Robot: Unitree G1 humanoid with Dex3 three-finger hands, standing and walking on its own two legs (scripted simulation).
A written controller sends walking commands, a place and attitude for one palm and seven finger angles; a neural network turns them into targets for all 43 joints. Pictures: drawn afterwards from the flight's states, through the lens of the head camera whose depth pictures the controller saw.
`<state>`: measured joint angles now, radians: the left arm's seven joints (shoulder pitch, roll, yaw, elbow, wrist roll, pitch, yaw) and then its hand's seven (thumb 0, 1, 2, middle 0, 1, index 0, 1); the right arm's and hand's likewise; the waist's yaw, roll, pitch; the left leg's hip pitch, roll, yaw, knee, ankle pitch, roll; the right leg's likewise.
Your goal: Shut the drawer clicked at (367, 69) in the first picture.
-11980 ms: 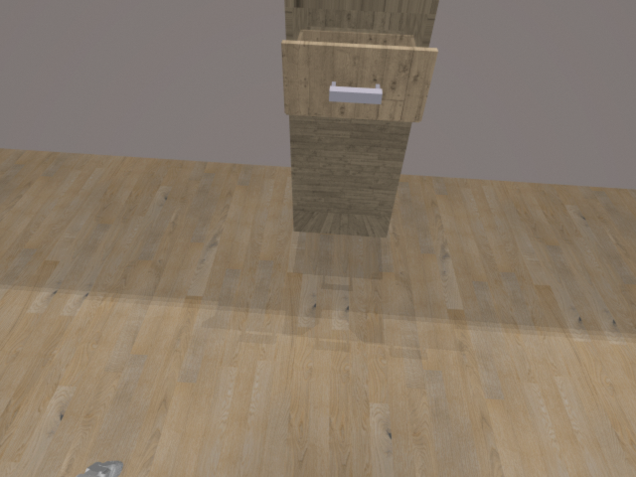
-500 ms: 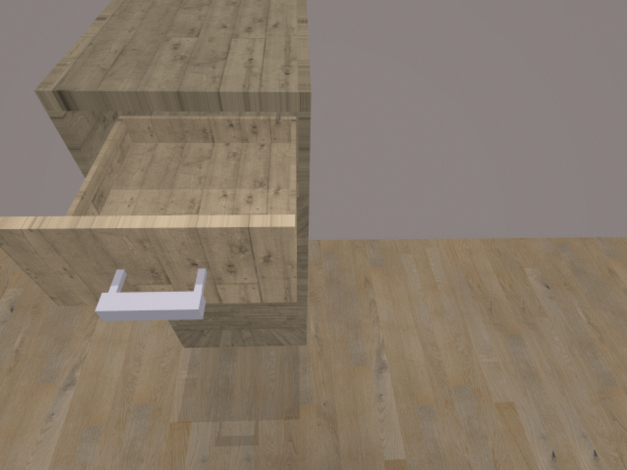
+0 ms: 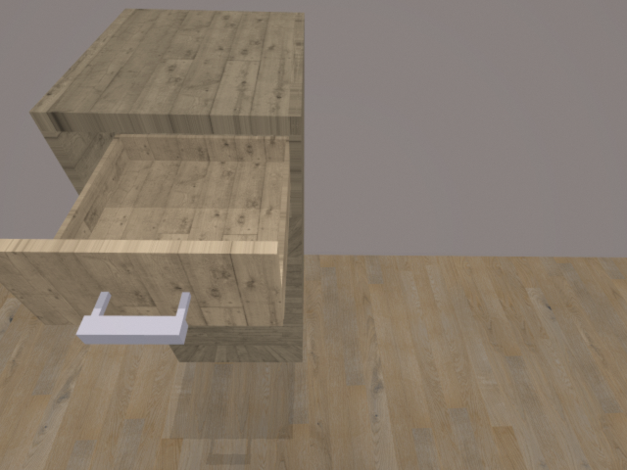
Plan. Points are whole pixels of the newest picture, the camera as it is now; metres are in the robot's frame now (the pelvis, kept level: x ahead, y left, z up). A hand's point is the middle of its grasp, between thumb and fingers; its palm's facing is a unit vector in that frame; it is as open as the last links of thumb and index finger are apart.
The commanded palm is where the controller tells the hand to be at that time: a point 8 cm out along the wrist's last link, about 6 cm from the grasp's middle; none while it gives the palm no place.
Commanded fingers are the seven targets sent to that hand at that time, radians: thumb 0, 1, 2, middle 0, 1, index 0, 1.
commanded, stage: come to a stop and stand still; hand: left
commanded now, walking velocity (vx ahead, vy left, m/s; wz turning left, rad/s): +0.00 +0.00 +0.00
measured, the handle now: (139, 314) +0.29 +0.25 +0.03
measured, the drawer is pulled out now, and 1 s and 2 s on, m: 0.24 0.24 0.24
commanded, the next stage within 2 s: look again from close up in 0.68 s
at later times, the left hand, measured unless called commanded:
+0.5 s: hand out of the picture -0.01 +0.19 -0.18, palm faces +0.02 -0.98 -0.21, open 7.4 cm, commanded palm none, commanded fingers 0.00 0.90 0.90 -0.20 -0.30 -0.20 -0.30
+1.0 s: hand out of the picture -0.02 +0.18 -0.18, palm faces +0.02 -0.99 -0.17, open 7.4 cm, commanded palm none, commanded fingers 0.00 0.90 0.90 -0.20 -0.30 -0.20 -0.30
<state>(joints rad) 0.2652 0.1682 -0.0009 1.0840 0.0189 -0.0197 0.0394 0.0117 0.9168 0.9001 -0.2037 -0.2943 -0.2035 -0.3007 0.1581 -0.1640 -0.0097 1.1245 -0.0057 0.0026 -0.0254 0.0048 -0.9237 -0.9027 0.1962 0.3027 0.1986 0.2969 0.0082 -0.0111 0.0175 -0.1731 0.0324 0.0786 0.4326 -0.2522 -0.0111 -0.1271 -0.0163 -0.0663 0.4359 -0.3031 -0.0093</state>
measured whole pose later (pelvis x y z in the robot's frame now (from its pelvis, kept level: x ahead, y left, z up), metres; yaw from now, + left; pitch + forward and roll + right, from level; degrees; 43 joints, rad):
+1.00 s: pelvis -0.01 +0.01 +0.00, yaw +0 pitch -1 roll +1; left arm 0.29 0.14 -0.01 1.12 0.01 -0.01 0.03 0.01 0.91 0.90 -0.20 -0.29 -0.20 -0.30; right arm 0.27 -0.15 0.02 1.14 -0.01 -0.03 -0.03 0.01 -0.91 -0.90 0.20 0.30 0.20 0.30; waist 0.01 -0.02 0.04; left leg -0.19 0.01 0.08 0.45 -0.26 0.01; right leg -0.15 -0.04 -0.05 0.47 -0.31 0.01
